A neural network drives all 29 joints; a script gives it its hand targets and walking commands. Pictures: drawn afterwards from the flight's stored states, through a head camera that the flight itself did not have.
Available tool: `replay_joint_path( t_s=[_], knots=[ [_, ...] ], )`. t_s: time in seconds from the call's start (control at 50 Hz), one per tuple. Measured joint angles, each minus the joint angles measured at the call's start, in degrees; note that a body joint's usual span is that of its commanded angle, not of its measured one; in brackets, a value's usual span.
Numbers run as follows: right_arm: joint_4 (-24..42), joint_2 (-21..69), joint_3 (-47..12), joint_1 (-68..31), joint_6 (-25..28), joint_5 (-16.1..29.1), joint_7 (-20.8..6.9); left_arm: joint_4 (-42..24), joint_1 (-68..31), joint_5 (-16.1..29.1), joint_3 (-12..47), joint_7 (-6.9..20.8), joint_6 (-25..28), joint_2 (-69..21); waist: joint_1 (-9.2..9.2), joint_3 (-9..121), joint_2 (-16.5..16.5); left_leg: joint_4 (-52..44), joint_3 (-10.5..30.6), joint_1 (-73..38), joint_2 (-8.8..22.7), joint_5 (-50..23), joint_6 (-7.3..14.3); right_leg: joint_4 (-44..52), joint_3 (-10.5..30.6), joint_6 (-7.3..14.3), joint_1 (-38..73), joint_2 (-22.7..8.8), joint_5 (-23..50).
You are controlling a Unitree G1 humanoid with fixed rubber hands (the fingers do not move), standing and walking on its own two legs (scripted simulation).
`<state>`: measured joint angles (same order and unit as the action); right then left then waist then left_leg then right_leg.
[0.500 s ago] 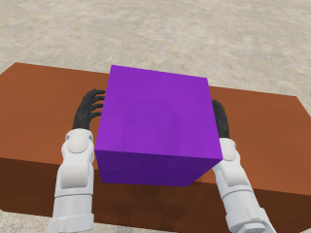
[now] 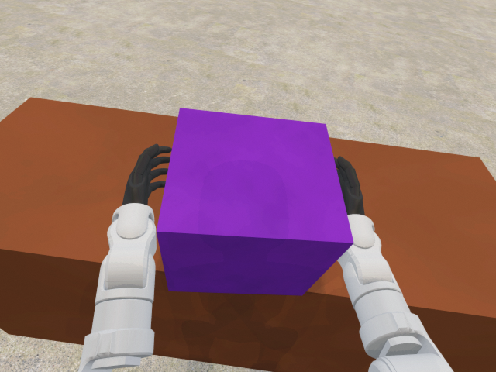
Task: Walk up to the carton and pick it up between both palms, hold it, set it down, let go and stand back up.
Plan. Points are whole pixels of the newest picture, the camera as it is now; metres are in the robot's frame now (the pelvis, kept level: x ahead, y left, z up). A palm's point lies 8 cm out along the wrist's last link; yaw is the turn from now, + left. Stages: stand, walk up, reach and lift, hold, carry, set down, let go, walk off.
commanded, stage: set down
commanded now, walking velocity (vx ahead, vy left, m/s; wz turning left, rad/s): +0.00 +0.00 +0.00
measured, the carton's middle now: (245, 209) +0.37 +0.00 +0.08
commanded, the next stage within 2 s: none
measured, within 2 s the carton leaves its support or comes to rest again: rests again in 1.80 s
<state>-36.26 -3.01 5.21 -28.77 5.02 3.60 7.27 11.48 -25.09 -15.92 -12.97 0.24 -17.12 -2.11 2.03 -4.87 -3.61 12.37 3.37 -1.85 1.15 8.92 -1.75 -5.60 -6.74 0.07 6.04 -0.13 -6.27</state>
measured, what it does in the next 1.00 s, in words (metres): stands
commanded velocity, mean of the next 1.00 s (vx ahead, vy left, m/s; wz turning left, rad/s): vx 0.00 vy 0.00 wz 0.00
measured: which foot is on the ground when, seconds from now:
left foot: down 0.00-1.00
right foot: down 0.00-1.00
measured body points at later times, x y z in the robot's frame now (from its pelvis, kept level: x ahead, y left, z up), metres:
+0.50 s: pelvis +0.00 -0.01 +0.00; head +0.02 +0.01 +0.45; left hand +0.40 +0.15 +0.10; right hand +0.40 -0.18 +0.09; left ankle -0.02 +0.13 -0.75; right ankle -0.03 -0.11 -0.75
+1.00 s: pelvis +0.01 +0.00 +0.00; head +0.05 -0.01 +0.45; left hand +0.43 +0.14 +0.08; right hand +0.42 -0.19 +0.07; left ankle -0.02 +0.13 -0.75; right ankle -0.03 -0.11 -0.75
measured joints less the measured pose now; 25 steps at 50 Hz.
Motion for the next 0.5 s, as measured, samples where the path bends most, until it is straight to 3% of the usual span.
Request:
replay_joint_path(
  t_s=[0.16, 0.5],
  knots=[
    [-3.5, 0.0, 2.8, -2.0, 0.1, -3.2, -0.8, 6.2, -3.4, -0.2, -1.9, 0.1, 1.7, -0.9, 0.62, 0.4, 1.3, 0.1, 0.2, 1.8, 0.0, -0.3, 0.1, -0.1, -0.2, 0.0, -1.7, 0.0, 0.2],
    [-11.1, 1.1, 8.8, -7.3, 2.3, -10.2, -2.2, 17.8, -8.3, -1.2, -6.8, 0.7, 8.4, -0.8, -0.06, 2.6, 2.3, -1.0, 0.9, 5.5, 0.2, -1.2, -0.1, 0.1, -0.9, 0.4, -5.6, 0.2, 0.4]
  ],
)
